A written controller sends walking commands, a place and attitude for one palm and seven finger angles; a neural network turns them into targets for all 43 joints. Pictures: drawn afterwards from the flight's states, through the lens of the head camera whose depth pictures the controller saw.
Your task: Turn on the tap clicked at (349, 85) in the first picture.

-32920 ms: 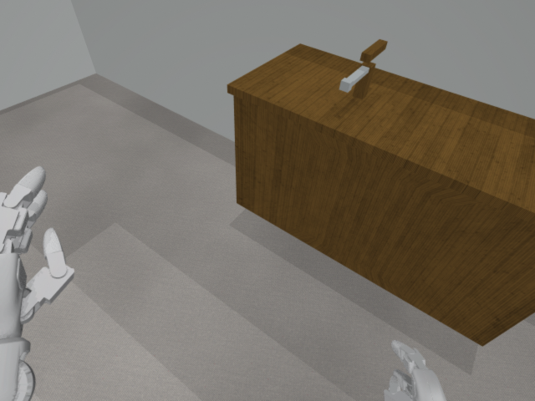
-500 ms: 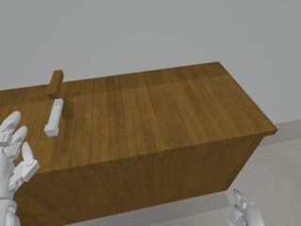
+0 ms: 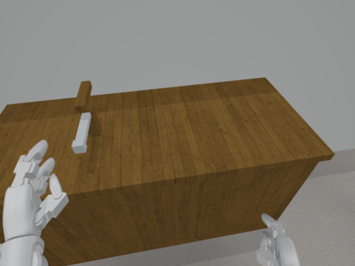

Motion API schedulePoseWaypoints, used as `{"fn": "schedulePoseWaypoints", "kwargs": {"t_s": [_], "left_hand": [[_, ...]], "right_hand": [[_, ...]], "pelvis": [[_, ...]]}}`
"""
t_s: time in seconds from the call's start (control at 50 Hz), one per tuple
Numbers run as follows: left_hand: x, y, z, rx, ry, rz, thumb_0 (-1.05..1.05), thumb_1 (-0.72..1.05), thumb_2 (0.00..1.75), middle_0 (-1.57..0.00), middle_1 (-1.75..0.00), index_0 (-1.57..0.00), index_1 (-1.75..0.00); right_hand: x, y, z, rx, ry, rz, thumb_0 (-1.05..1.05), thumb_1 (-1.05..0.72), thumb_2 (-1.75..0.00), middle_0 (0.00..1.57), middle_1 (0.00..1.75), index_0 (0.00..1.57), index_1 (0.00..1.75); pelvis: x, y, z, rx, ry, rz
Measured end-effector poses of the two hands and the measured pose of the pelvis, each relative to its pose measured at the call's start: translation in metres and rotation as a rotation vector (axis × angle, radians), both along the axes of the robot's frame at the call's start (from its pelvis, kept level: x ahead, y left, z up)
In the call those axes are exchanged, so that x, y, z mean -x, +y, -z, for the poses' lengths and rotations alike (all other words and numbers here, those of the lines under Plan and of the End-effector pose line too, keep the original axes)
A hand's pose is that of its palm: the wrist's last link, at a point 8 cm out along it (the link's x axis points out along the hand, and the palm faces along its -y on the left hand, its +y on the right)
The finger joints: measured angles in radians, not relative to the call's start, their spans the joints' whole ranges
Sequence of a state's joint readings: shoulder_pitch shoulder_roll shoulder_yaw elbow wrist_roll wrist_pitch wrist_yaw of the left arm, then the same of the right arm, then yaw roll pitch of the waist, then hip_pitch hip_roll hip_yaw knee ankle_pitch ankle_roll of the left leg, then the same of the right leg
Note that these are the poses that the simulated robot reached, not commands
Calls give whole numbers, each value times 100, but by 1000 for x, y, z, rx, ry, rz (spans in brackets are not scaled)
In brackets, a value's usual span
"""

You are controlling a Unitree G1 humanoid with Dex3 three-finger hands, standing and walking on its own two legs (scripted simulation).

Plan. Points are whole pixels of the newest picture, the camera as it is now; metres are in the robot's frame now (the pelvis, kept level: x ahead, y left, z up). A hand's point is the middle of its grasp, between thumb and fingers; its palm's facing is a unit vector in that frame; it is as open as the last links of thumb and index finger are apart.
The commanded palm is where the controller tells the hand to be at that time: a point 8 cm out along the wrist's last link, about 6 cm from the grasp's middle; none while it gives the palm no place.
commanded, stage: turn the palm inward beside the body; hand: left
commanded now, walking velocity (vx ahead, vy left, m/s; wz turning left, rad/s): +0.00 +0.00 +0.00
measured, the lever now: (79, 146) +0.37 +0.32 +0.05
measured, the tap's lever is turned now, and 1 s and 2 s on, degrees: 0 0 0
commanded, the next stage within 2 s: reach beside the lever's end, fingers flat in 0.78 s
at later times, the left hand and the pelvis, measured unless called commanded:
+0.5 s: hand (75, 198) +0.19 +0.21 +0.14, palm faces +0.47 -0.87 -0.12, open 7.4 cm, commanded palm +0.13 +0.26 +0.15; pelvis +0.01 -0.02 +0.00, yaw +1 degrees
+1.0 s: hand (78, 197) +0.19 +0.21 +0.13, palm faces +0.49 -0.87 -0.12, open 7.4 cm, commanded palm +0.15 +0.26 +0.14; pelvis +0.01 -0.02 +0.00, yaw +1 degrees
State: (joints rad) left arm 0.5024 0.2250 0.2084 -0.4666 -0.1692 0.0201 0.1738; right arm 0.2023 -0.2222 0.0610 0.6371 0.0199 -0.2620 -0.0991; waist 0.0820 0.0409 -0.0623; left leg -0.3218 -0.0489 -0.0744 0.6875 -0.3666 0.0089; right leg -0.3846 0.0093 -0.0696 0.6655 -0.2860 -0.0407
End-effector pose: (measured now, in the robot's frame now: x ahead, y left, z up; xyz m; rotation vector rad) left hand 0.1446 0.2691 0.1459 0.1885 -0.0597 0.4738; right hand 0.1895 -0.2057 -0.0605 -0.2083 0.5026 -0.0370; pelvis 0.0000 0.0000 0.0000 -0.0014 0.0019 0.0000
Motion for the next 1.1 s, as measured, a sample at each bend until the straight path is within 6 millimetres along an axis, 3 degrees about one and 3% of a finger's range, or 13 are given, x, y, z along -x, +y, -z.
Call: {"fn": "schedulePoseWaypoints", "kwargs": {"t_s": [0.32, 0.78, 0.94, 1.1], "left_hand": [[6, -12, 6, 54, 26, -22, 1, 90, 90, -20, -30, -20, -30], [-2, -28, 4, 74, 21, -33, 1, 90, 90, -20, -30, -20, -30], [-3, -28, 7, 76, 31, -25, 1, 90, 90, -20, -30, -20, -30], [-11, -10, 16, 81, 34, -66, 1, 90, 90, -20, -30, -20, -30]], "right_hand": [[1, -14, 5, 9, 19, 12, 2, -90, -90, 21, 30, 20, 30], [-13, -33, 5, 1, 12, 11, 2, -90, -90, 21, 30, 20, 30], [-13, -34, 4, 3, 11, 20, 2, -90, -90, 21, 30, 20, 30], [-8, -30, 8, 10, 43, 26, 2, -90, -90, 21, 30, 20, 30]], "pelvis": [[-4, -8, 0, 2, 6, -8], [-14, -25, -1, 0, 19, -15], [-14, -24, -1, 2, 17, -13], [-10, -21, -1, 4, 20, -16]]}}
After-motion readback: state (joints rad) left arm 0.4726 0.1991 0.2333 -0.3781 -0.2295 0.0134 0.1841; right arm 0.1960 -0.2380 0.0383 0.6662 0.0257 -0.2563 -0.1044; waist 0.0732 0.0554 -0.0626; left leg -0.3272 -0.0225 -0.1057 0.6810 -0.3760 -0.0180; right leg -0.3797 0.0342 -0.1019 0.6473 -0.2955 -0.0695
